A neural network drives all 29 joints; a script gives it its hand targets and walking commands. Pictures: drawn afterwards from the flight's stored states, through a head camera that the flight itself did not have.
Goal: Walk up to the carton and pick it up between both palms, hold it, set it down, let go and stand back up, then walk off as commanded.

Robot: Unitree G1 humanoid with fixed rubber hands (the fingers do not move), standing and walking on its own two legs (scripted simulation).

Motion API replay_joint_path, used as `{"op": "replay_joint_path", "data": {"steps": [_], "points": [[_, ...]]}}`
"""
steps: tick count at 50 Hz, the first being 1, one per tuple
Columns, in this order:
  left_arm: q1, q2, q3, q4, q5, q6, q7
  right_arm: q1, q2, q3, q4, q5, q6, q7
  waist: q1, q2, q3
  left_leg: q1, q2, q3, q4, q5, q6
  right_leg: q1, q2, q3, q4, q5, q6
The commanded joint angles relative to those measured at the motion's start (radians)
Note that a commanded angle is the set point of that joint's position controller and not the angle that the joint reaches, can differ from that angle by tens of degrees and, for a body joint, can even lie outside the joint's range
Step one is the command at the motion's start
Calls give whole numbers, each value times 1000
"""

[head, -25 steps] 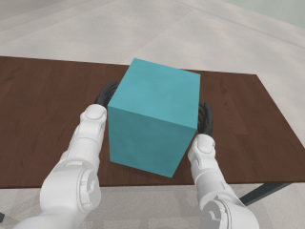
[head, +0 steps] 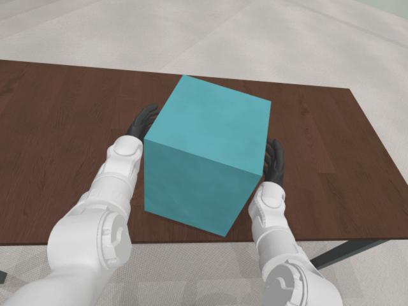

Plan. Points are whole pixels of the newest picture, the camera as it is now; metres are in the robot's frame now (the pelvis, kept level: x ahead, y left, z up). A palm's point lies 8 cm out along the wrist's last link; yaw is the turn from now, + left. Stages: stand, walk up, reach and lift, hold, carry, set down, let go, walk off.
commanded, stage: set down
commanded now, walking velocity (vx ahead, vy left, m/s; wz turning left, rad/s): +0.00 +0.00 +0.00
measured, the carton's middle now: (204, 158) +0.43 -0.04 +0.00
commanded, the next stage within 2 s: none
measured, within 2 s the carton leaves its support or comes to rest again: rests again in 0.20 s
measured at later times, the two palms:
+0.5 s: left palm (134, 142) +0.44 +0.11 +0.05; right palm (270, 180) +0.35 -0.16 +0.04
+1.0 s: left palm (134, 144) +0.44 +0.11 +0.04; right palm (269, 182) +0.34 -0.16 +0.03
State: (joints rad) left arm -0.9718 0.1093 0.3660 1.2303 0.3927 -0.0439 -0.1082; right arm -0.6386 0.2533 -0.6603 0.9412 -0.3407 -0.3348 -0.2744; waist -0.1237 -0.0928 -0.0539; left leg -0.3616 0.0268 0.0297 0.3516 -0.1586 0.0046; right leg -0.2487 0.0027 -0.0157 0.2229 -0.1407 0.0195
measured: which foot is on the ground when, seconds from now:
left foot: down 0.00-1.00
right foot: down 0.00-1.00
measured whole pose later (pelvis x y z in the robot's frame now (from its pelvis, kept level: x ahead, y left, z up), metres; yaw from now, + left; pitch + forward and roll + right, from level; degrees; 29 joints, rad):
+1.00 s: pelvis -0.02 +0.00 +0.00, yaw +0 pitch +12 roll -2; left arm -1.00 0.09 0.53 1.22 0.52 -0.13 -0.13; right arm -0.70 0.28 -0.82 0.94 -0.49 -0.42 -0.25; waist -0.12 -0.10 -0.03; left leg -0.44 0.03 0.02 0.37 -0.14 0.01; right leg -0.33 0.00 -0.03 0.25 -0.13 0.02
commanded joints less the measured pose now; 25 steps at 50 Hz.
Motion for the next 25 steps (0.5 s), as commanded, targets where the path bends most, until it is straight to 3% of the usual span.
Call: {"op": "replay_joint_path", "data": {"steps": [1, 25], "points": [[-543, -578, -144, -32, -6, -87, -122, -714, 468, 368, -23, -84, -64, 140, 2, 185, -604, 347, -2, 65, 45, 461, -71, 199, 19, -101, 79, 590, 7], [-514, -541, -51, 36, 71, -113, -124, -649, 462, 239, 78, -171, -75, 140, 0, 199, -515, 297, 2, 70, 19, 318, -63, 100, 16, -108, 47, 399, -2]]}}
